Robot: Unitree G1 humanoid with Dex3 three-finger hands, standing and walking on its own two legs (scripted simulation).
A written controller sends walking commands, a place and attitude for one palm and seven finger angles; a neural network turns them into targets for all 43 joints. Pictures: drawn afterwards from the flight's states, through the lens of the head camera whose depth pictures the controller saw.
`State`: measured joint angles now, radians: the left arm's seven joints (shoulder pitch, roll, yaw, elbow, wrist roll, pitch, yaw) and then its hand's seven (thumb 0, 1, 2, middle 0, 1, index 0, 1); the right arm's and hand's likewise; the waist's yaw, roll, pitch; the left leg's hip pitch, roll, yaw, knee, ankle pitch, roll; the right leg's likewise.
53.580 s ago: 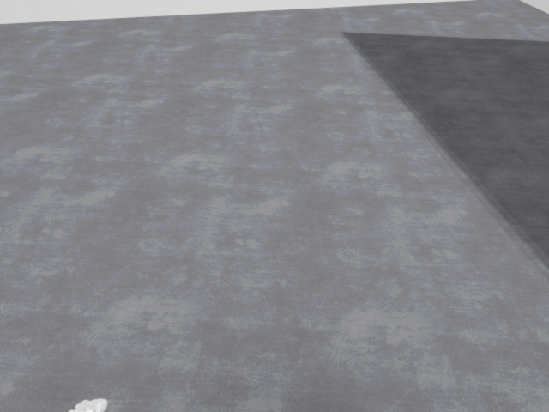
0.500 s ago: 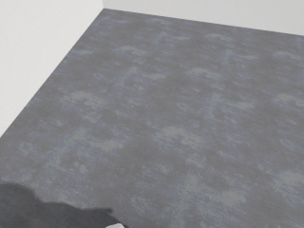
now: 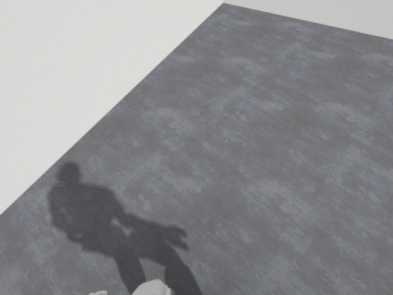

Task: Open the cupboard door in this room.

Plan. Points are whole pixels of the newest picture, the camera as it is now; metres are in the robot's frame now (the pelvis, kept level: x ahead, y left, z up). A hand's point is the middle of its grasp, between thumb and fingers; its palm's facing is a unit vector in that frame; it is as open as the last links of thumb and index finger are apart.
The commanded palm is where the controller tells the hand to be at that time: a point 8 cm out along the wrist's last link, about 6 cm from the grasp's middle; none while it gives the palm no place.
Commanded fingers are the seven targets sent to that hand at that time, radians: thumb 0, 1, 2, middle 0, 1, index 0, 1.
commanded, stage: turn to face it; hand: left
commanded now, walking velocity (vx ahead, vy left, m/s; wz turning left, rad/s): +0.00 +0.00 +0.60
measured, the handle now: out of the picture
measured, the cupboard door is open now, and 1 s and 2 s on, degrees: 45 45 45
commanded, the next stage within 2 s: none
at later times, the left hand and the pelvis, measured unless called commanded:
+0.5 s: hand out of the picture +0.04 +0.18 -0.16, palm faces +0.33 -0.89 -0.31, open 7.4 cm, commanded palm none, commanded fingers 0.00 0.90 0.90 -0.20 -0.30 -0.20 -0.30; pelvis +0.03 -0.05 -0.01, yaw +19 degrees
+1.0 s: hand out of the picture -0.01 +0.16 -0.16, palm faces +0.61 -0.73 -0.31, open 7.4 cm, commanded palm none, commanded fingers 0.00 0.90 0.90 -0.20 -0.30 -0.20 -0.30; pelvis +0.05 -0.08 -0.01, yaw +38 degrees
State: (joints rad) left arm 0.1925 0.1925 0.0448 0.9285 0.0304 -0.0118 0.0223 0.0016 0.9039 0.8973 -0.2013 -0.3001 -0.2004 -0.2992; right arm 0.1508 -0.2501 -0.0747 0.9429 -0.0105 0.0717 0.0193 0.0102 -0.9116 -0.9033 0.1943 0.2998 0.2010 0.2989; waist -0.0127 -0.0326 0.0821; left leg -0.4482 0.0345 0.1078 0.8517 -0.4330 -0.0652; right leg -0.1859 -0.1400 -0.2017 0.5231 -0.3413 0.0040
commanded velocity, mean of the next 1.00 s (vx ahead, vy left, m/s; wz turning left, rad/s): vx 0.00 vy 0.00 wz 0.60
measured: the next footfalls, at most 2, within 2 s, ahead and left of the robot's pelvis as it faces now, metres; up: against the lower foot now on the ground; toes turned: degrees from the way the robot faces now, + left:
left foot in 0.10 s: +0.08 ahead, +0.13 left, +0.00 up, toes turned +11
right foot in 0.40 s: +0.11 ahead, -0.15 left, +0.00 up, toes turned +12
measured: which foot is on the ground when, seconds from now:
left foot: up 0.00-0.08, down 0.10-0.40, up 0.42-0.70, down 0.72-1.00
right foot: down 0.00-0.10, up 0.12-0.38, down 0.40-0.70, up 0.72-0.98, down 1.00-1.00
